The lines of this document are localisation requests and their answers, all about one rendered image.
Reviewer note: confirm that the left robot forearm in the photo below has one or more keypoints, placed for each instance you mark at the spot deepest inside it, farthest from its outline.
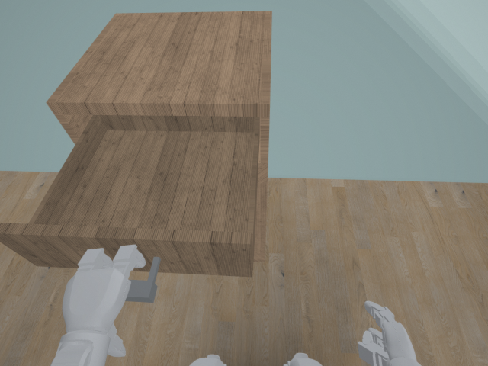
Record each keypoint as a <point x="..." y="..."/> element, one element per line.
<point x="82" y="348"/>

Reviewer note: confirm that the drawer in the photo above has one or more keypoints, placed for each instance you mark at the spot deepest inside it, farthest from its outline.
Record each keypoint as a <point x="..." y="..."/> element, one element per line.
<point x="182" y="188"/>

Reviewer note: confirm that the right robot hand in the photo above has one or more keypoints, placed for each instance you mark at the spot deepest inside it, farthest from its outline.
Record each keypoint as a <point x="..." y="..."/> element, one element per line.
<point x="378" y="348"/>

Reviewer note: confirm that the cabinet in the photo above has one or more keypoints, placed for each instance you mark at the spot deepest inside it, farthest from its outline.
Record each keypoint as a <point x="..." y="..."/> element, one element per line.
<point x="177" y="64"/>

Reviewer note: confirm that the left robot hand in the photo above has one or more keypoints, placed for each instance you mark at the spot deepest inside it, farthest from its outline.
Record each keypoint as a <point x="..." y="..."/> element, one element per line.
<point x="95" y="295"/>

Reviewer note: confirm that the right robot shin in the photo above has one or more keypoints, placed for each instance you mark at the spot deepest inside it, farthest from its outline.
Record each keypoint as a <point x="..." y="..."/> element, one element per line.
<point x="300" y="355"/>

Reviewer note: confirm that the handle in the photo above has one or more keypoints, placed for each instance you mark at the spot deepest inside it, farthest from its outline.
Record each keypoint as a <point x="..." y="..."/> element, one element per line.
<point x="145" y="291"/>

